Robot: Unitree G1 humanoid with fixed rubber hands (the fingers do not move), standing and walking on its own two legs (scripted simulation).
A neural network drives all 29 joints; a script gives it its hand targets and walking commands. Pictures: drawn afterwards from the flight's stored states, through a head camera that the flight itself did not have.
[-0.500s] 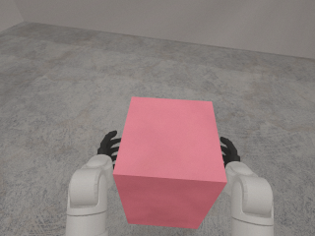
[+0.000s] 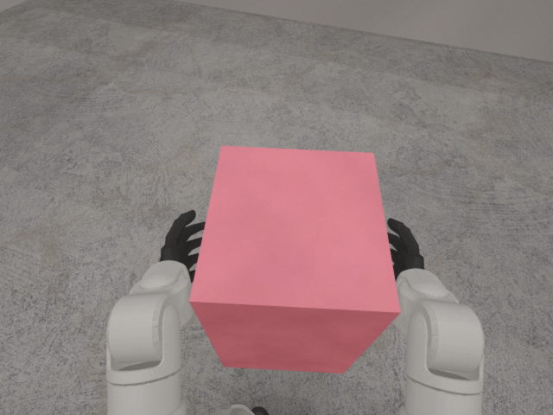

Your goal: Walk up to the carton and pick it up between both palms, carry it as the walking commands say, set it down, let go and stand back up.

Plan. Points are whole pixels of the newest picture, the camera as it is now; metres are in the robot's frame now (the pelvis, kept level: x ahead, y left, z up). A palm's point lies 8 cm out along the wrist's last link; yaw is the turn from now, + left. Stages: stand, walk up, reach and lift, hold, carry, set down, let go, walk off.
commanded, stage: carry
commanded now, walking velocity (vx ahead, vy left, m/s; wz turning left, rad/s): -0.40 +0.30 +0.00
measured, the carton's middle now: (289, 273) +0.32 +0.01 +0.02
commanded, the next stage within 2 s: none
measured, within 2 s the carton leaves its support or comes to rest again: neither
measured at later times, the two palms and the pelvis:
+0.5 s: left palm out of the picture +0.08 +0.32 +0.09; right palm out of the picture +0.09 +0.04 +0.09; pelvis -0.19 +0.17 +0.01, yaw -1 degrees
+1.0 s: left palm out of the picture -0.13 +0.49 +0.08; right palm out of the picture -0.14 +0.20 +0.09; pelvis -0.40 +0.35 +0.01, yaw -1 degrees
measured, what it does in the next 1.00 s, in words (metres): walks backwards: left foot, then right foot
